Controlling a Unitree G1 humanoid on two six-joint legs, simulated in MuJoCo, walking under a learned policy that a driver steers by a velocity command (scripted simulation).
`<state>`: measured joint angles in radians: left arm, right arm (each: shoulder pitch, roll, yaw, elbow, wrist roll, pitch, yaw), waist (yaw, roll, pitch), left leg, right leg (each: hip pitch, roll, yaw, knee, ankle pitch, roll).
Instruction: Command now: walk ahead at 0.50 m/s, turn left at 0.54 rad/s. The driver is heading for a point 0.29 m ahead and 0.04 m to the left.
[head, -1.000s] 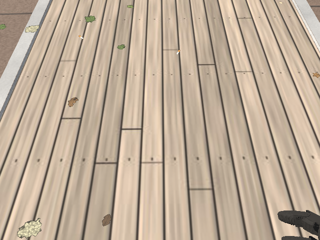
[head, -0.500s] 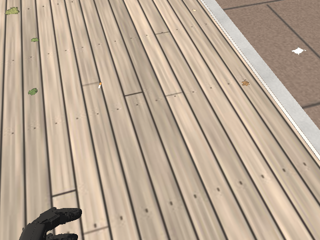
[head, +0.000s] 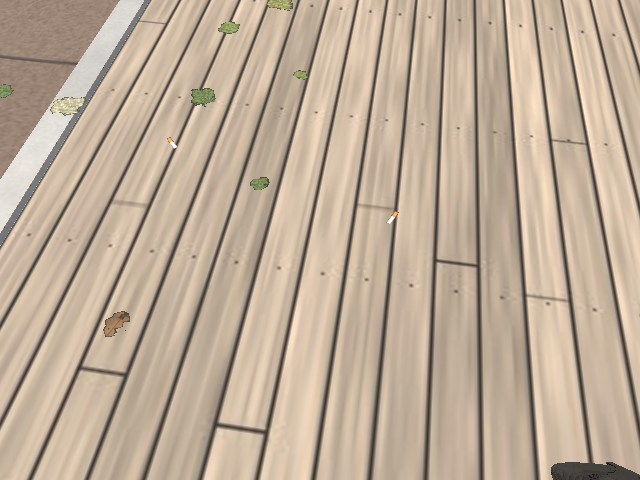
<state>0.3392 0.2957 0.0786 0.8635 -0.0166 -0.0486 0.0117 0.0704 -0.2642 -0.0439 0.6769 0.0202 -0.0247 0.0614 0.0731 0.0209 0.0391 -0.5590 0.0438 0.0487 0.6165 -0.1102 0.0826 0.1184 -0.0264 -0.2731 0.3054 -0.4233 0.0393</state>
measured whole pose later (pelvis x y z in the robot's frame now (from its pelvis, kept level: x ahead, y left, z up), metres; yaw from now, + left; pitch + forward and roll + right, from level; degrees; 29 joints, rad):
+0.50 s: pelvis +0.23 +0.01 +0.01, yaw +9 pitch +1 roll +1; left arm 0.13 0.26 0.04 0.78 0.03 -0.08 -0.01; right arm 0.22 -0.28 -0.05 0.80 -0.01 -0.02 -0.01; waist -0.03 -0.02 0.02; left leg -0.14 -0.09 -0.06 0.51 -0.38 0.05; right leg -0.43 -0.02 0.01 0.49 -0.05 -0.01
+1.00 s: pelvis +0.29 +0.02 +0.01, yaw +9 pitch -1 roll +0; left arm 0.09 0.24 0.04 0.93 0.00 0.00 0.01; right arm 0.25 -0.23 -0.03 0.98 -0.01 0.01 -0.03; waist -0.01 -0.01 0.03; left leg -0.11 -0.01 -0.04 0.51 -0.39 0.00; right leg -0.31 0.01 -0.01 0.52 -0.19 -0.01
